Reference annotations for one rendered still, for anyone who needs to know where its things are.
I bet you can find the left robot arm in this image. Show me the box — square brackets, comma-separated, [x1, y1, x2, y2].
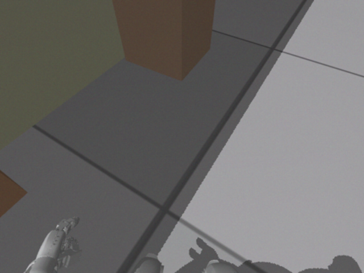
[24, 257, 59, 273]

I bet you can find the left robot hand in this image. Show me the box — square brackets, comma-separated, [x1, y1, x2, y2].
[36, 217, 82, 270]

